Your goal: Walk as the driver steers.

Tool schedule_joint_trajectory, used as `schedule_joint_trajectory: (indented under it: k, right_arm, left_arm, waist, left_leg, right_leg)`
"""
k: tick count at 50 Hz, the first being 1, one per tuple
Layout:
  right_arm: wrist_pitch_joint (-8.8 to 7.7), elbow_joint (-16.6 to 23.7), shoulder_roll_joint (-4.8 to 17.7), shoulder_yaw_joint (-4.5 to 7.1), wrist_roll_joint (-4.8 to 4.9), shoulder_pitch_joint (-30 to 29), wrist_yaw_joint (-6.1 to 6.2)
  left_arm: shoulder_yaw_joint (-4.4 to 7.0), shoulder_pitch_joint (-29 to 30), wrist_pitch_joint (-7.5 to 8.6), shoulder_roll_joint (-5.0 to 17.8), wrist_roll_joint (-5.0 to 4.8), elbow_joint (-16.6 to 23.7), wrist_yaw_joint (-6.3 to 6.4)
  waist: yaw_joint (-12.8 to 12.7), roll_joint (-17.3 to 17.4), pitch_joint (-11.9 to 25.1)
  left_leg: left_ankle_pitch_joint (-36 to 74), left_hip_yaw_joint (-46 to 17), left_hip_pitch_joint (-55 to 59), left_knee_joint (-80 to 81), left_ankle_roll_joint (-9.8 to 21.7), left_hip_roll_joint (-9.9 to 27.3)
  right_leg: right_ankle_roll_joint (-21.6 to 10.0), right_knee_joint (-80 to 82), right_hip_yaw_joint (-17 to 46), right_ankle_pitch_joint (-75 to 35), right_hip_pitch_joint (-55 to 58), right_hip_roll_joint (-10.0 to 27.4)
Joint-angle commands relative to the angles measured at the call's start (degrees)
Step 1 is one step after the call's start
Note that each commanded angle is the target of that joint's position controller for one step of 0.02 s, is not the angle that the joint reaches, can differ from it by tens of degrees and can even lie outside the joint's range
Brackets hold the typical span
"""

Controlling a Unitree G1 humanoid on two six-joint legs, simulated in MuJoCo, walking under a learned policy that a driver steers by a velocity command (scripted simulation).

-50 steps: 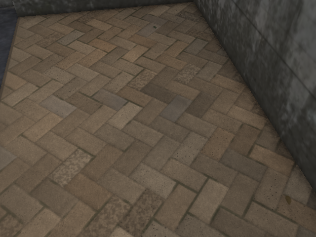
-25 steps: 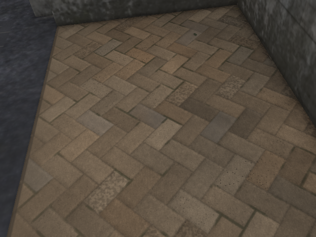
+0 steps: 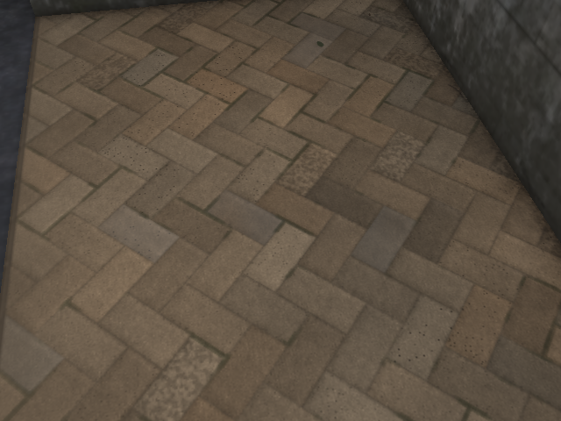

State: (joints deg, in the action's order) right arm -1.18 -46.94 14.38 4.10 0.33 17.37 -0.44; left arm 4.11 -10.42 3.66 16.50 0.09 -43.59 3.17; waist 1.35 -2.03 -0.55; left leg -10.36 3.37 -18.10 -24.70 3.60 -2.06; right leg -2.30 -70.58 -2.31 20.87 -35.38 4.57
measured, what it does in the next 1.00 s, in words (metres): walks ahead: right foot, then left foot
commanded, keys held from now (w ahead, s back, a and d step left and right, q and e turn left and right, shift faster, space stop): w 0.42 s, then no key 0.58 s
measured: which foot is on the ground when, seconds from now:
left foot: down 0.00-0.28, up 0.30-0.64, down 0.66-1.00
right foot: up 0.00-0.26, down 0.28-0.66, up 0.68-0.98, down 1.00-1.00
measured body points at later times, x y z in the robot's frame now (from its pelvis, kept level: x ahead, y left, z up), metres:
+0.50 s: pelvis +0.19 +0.05 +0.01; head +0.21 +0.02 +0.46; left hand +0.26 +0.34 -0.10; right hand +0.32 -0.21 -0.12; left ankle +0.23 +0.23 -0.67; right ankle +0.19 -0.04 -0.74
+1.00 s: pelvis +0.31 +0.12 +0.00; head +0.32 +0.12 +0.45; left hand +0.43 +0.38 -0.13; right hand +0.46 -0.13 -0.11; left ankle +0.34 +0.22 -0.74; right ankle +0.33 -0.03 -0.74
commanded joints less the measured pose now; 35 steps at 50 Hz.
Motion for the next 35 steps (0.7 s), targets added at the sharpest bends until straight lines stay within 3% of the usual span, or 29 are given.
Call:
schedule_joint_trajectory:
  k: [1,4,6,9,11,12,13,14,15,16,17,18,19,21,22,23,24,26,28,30,32,33,34,35]
  right_arm:
    - [-1.38,3.5,5.8,1.17,-0.1,-0.5,0.72]
    - [-0.58,3.8,6.8,1.45,-0.11,0.8,0.77]
    - [0.02,3.4,7.8,1.6,-0.17,3.7,0.41]
    - [1.04,3.1,7.9,1.42,0.49,6.1,-0.01]
    - [1.77,3.0,8.2,1.33,1.0,6.4,-0.2]
    - [1.94,3.0,8.1,1.08,1.0,5.9,-0.25]
    - [1.78,3.3,7.4,0.7,0.59,5.4,-0.2]
    - [1.55,5.0,5.7,-0.03,-0.55,3.2,-0.11]
    - [0.66,7.4,3.8,-0.6,-1.02,5.8,-0.39]
    - [0.29,6.6,8.7,0.71,-0.47,3.9,-0.43]
    - [0.68,7.5,10.5,1.48,-0.01,1.3,-0.35]
    - [1.4,8.0,9.7,1.23,-0.69,0.4,-0.25]
    - [2.07,8.0,8.6,1.14,-1.19,0.6,-0.21]
    - [2.58,7.9,6.2,0.83,-0.4,3.1,-0.56]
    - [0.02,9.0,3.0,-0.38,0.49,2.4,-1.02]
    - [-0.89,9.3,2.7,-1.03,0.7,-0.7,-1.1]
    - [-1.54,9.9,2.3,-1.36,0.26,-5.6,-0.79]
    - [-2.36,11.5,1.9,-1.89,-0.01,-11.6,-0.31]
    - [-2.94,12.3,2.4,-1.96,0.41,-11.7,-0.24]
    - [-3.18,12.4,4.0,-1.24,0.47,-10.1,-0.37]
    - [-2.97,10.5,6.2,0.02,-0.42,-5.0,-0.15]
    - [-2.87,10.3,8.8,0.86,-0.77,-1.8,0.41]
    - [-2.52,11.7,13.8,1.54,-2.4,0.4,1.01]
    - [-2.01,11.2,12.9,1.48,-1.83,2.4,0.86]
  left_arm:
    - [-0.41,0.4,0.49,1.6,0.06,3.9,-0.11]
    - [-1.48,3.5,0.37,0.7,-0.68,3.6,-0.92]
    - [-1.82,5.6,0.39,1.3,-1.21,4.0,-1.33]
    - [-1.82,8.5,0.63,2.1,-1.5,4.9,-1.92]
    - [-1.65,7.7,1.08,2.2,-1.22,4.8,-2.35]
    - [-1.24,5.1,1.38,2.7,-0.83,4.0,-2.29]
    - [-0.42,1.0,1.53,4.2,-0.35,2.9,-1.89]
    - [1.15,-8.3,1.73,9.4,0.3,1.6,-0.99]
    - [2.3,-12.6,1.15,15.1,1.27,1.3,-0.1]
    - [1.18,-11.5,1.35,10.7,0.39,1.6,0.52]
    - [0.26,-8.1,1.61,8.3,-0.45,1.8,0.59]
    - [-0.35,-4.3,1.47,6.4,-0.8,2.4,0.49]
    - [-0.74,-2.2,1.39,5.3,-0.41,2.1,0.19]
    - [-1.09,-0.7,1.69,4.9,0.56,2.2,-0.8]
    - [-1.1,0.0,0.79,2.7,-1.19,0.4,-1.06]
    - [-1.0,2.3,0.34,3.0,-1.14,0.9,-1.37]
    - [-0.59,0.6,0.08,4.0,-0.6,0.5,-1.56]
    - [0.21,-3.7,0.29,7.2,0.24,-0.4,-2.35]
    - [0.99,-5.9,0.03,10.2,-0.44,-1.3,-3.01]
    - [0.84,-4.6,-0.58,10.2,-1.31,-1.4,-3.24]
    - [-0.22,-3.9,-0.75,7.2,-1.29,-1.6,-3.26]
    - [-1.2,-4.4,-0.46,4.2,-0.26,-1.6,-3.24]
    - [-2.67,-8.2,0.06,0.0,1.6,-0.8,-3.3]
    - [-2.17,-11.6,-0.16,2.6,0.18,-1.7,-3.0]
  waist:
    - [-1.8,6.8,3.1]
    - [-0.7,7.5,2.5]
    - [0.8,6.3,1.9]
    - [1.8,5.0,0.1]
    - [0.4,3.4,0.6]
    - [-1.5,3.1,1.8]
    - [-3.7,3.0,4.1]
    - [-7.6,-3.0,8.7]
    - [-6.7,-14.3,12.1]
    - [-7.2,-6.6,11.8]
    - [-5.6,-3.5,5.5]
    - [-3.5,-0.4,2.5]
    - [-1.9,-0.5,0.6]
    - [0.4,-4.1,0.4]
    - [2.1,-14.3,4.7]
    - [1.2,-14.7,1.2]
    - [-1.1,-11.8,-0.8]
    - [-4.5,-3.9,-2.8]
    - [-5.0,-3.1,-0.6]
    - [-3.1,-3.5,2.0]
    - [-0.3,-1.8,4.6]
    - [0.8,2.0,7.3]
    - [-0.2,16.7,12.1]
    - [0.9,23.7,17.1]
  left_leg:
    - [9.3,-14.7,7.8,13.7,12.6,13.7]
    - [14.0,-10.7,7.1,13.4,13.0,11.9]
    - [12.3,-10.9,7.1,13.2,13.5,11.8]
    - [9.4,-12.7,9.4,11.1,13.2,12.3]
    - [10.4,-12.7,10.5,6.8,12.0,11.5]
    - [13.0,-11.9,9.0,3.2,10.8,10.0]
    - [15.7,-10.1,5.9,-2.6,8.7,7.7]
    - [9.4,-5.8,-3.6,-18.5,4.8,3.2]
    - [-21.1,-4.9,-22.2,-36.0,-0.4,-3.7]
    - [-22.3,-11.9,-28.2,-46.6,-1.6,-2.2]
    - [-16.9,-13.0,-31.6,-50.1,-1.9,-0.8]
    - [-10.8,-11.3,-31.1,-49.9,-2.3,1.3]
    - [-6.5,-10.9,-28.6,-48.2,-2.8,2.6]
    - [-2.7,-9.0,-20.9,-46.0,-4.0,3.5]
    - [-2.4,-4.5,-15.3,-37.5,-4.4,4.8]
    - [-0.4,-0.9,-9.5,-29.9,-5.1,3.9]
    - [1.0,0.4,-7.3,-24.8,-5.9,3.5]
    - [1.8,-0.4,-10.3,-16.5,-6.3,3.8]
    - [2.1,-2.0,-10.2,-11.0,-5.8,4.2]
    - [6.5,-2.2,-4.7,-7.1,-4.3,3.6]
    - [10.5,-1.5,5.0,-3.4,-2.1,2.4]
    - [21.9,-5.8,12.4,-3.3,-0.3,7.1]
    - [40.9,-20.0,23.7,-3.9,5.9,20.8]
    - [37.8,-30.5,26.2,0.2,14.2,27.4]
  right_leg:
    - [-0.7,9.8,1.7,-2.5,-4.9,1.9]
    - [-0.4,22.5,0.1,-7.1,0.2,0.1]
    - [-0.7,27.0,-1.1,-9.2,3.1,-1.5]
    - [-2.3,31.6,-1.2,-9.8,4.8,-2.7]
    - [-3.8,36.5,-2.5,-10.7,9.4,-4.2]
    - [-4.5,40.2,-3.8,-13.3,15.9,-5.6]
    - [-5.1,40.8,-2.4,-14.7,24.4,-4.6]
    - [-8.4,43.1,12.1,-16.8,37.5,7.0]
    - [-19.2,52.3,41.1,-8.1,49.1,23.6]
    - [-18.9,55.1,47.7,5.0,47.8,24.6]
    - [-15.5,55.7,40.8,7.2,42.7,22.4]
    - [-12.4,55.7,32.2,2.0,37.1,18.9]
    - [-10.6,56.2,25.9,-4.9,32.1,15.7]
    - [-8.3,57.1,15.5,-15.1,25.5,10.4]
    - [-8.0,59.8,5.1,0.0,22.0,2.9]
    - [-7.9,60.6,1.0,-0.7,15.6,0.1]
    - [-8.8,60.9,-0.1,-4.8,13.4,-0.5]
    - [-10.4,59.7,4.2,-15.2,18.8,3.6]
    - [-10.8,56.1,7.0,-20.7,24.2,7.0]
    - [-9.1,51.9,8.1,-22.4,24.2,8.2]
    - [-5.7,45.5,7.1,-20.4,21.8,5.3]
    - [-2.4,37.8,3.7,-16.2,18.7,1.3]
    - [2.4,21.6,-0.6,5.8,7.8,-4.6]
    - [4.7,11.1,3.0,18.1,2.1,-6.0]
